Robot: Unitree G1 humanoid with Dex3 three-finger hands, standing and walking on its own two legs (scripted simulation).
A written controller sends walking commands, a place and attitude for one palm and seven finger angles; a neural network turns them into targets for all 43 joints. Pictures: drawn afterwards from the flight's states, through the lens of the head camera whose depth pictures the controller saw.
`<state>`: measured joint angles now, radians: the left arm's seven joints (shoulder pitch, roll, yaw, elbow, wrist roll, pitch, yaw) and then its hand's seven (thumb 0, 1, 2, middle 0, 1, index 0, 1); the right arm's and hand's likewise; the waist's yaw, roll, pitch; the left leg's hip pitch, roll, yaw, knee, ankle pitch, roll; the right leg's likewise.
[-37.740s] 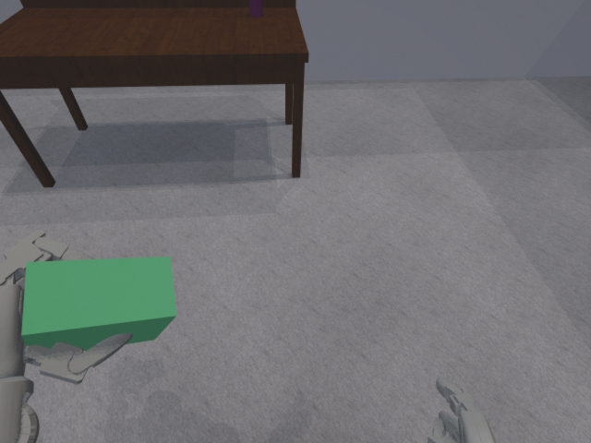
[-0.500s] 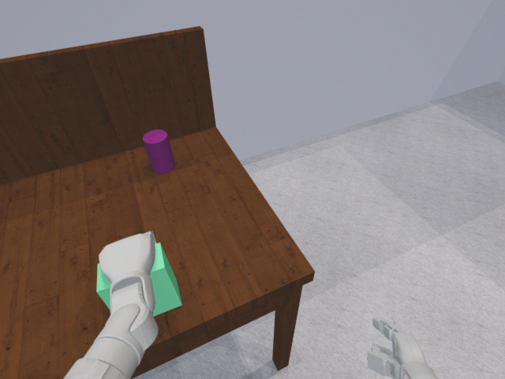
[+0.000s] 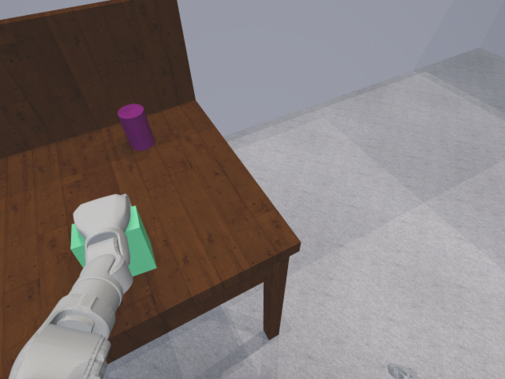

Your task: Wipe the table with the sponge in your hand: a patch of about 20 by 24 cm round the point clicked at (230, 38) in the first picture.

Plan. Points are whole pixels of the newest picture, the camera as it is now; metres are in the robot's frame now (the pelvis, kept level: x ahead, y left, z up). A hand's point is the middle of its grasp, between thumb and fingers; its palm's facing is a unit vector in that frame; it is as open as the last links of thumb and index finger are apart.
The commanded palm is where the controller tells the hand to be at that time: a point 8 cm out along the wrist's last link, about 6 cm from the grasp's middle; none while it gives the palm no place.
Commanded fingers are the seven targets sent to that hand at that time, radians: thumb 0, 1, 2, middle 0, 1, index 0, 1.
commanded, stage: wipe forward along the middle lane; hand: left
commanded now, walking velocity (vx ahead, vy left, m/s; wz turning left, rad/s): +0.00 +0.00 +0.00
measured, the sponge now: (120, 253) +0.35 +0.27 -0.04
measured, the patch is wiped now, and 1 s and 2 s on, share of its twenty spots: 1.00 1.00 1.00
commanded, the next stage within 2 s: slide back across to the first lane in 1.00 s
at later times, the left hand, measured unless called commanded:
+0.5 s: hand (106, 215) +0.41 +0.30 +0.00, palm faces -0.14 +0.00 -0.99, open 9.9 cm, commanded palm +0.40 +0.30 +0.03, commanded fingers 0.00 0.10 1.30 -1.20 -1.60 -1.20 -1.60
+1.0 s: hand (101, 200) +0.45 +0.33 +0.00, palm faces -0.15 +0.00 -0.99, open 9.9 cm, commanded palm +0.46 +0.31 +0.03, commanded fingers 0.00 0.10 1.30 -1.20 -1.60 -1.20 -1.60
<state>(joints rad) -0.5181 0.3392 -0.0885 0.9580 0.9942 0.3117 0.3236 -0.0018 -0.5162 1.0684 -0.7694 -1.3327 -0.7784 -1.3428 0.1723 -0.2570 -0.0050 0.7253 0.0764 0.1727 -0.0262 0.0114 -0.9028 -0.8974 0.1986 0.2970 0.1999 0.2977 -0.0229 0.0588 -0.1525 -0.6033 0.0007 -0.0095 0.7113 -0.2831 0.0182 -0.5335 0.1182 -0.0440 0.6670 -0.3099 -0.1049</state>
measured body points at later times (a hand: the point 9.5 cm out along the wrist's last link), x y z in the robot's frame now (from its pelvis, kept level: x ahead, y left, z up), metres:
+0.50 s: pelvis +0.00 +0.01 -0.01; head +0.05 +0.00 +0.43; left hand +0.42 +0.30 +0.06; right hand +0.07 -0.26 -0.15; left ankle +0.04 +0.11 -0.71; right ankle +0.01 -0.05 -0.71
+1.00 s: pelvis +0.00 +0.03 -0.02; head +0.08 +0.05 +0.42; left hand +0.46 +0.32 +0.05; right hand +0.05 -0.23 -0.15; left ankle +0.04 +0.11 -0.71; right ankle +0.01 -0.05 -0.71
